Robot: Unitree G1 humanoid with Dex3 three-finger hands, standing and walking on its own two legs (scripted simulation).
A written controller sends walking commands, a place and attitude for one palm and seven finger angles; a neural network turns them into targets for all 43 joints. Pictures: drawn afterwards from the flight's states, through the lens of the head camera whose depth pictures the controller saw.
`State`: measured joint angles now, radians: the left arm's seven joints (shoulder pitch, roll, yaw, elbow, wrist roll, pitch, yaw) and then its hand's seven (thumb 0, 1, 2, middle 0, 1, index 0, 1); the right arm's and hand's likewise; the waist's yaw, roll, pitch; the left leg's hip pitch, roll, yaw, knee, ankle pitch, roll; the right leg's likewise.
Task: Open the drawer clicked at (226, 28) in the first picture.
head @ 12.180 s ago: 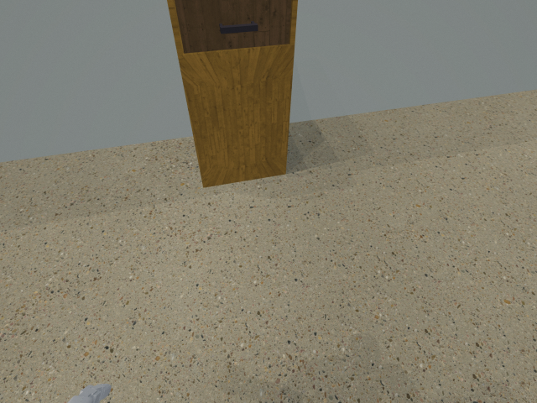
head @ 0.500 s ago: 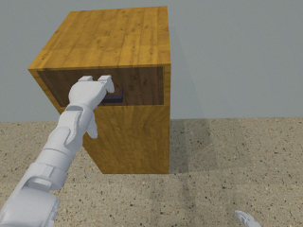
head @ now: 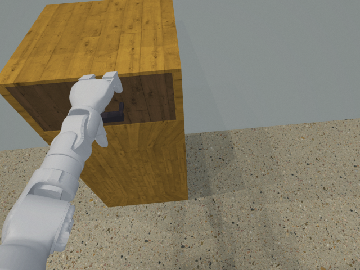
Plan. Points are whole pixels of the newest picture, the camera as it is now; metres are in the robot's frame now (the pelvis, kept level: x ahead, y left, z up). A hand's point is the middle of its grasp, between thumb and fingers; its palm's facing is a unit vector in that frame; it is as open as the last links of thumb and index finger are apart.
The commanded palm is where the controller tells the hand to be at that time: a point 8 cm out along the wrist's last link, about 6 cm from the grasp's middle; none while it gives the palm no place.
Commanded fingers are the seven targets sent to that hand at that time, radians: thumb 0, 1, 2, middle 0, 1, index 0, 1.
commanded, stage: move the hooked fingers above the handle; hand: left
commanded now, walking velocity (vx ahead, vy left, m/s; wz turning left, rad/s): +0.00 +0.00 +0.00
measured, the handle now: (99, 112) +0.51 +0.22 +0.04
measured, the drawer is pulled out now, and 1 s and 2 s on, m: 0.00 0.00 0.00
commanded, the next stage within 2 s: none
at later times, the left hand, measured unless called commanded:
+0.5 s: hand (97, 112) +0.45 +0.19 +0.10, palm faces +0.01 -0.04 -1.00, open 13.9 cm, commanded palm +0.44 +0.22 +0.16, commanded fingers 0.00 -0.50 0.30 -0.30 -1.20 -0.30 -1.20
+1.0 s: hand (102, 119) +0.45 +0.19 +0.07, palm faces -0.08 -0.06 -1.00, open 13.8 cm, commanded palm +0.44 +0.22 +0.15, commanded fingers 0.00 -0.50 0.30 -0.30 -1.20 -0.30 -1.20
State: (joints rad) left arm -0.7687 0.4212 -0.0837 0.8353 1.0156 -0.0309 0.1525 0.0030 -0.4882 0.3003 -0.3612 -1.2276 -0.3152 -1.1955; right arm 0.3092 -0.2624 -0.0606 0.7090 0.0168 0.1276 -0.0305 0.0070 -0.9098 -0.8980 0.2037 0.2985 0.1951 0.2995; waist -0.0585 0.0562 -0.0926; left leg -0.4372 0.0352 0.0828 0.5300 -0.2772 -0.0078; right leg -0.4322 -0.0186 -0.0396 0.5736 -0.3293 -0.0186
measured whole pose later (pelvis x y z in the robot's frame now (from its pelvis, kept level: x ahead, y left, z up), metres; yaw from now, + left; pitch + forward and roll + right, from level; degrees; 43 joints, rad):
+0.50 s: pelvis -0.01 +0.01 +0.00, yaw +1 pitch +10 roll +1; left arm -0.81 0.41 -0.12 0.88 1.02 -0.02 0.16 0.00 -0.49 0.30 -0.33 -1.20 -0.32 -1.20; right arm 0.26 -0.26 -0.05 0.68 0.02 0.11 -0.03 0.01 -0.91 -0.90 0.20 0.30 0.20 0.30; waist -0.06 0.04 -0.09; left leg -0.44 0.03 0.08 0.54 -0.27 0.00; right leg -0.43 -0.03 -0.05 0.58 -0.32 -0.01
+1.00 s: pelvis -0.01 +0.01 +0.00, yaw +0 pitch +11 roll +0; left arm -0.79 0.42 -0.11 0.90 1.01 -0.07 0.11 0.00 -0.49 0.30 -0.33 -1.21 -0.31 -1.21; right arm 0.33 -0.26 -0.06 0.69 0.02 0.12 -0.04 0.01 -0.91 -0.90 0.20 0.30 0.20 0.30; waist -0.07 0.04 -0.09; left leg -0.48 0.03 0.08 0.57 -0.28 0.01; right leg -0.46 -0.02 -0.04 0.59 -0.32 -0.01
